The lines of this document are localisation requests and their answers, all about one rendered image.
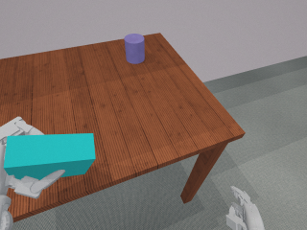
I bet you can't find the sponge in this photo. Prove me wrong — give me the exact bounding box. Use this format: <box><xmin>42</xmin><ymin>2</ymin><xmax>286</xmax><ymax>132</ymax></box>
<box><xmin>4</xmin><ymin>133</ymin><xmax>96</xmax><ymax>180</ymax></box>

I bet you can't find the left robot hand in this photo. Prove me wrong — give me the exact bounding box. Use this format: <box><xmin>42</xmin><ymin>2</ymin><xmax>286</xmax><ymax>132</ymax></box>
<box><xmin>0</xmin><ymin>116</ymin><xmax>65</xmax><ymax>199</ymax></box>

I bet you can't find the table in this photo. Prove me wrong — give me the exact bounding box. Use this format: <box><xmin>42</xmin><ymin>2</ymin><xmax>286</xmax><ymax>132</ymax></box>
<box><xmin>0</xmin><ymin>33</ymin><xmax>245</xmax><ymax>223</ymax></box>

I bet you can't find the robot left forearm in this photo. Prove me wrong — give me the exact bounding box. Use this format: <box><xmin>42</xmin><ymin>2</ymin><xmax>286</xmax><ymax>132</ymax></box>
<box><xmin>0</xmin><ymin>195</ymin><xmax>13</xmax><ymax>230</ymax></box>

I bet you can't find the right robot hand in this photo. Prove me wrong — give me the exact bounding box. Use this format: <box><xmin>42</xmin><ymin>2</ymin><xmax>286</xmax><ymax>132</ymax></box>
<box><xmin>225</xmin><ymin>186</ymin><xmax>265</xmax><ymax>230</ymax></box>

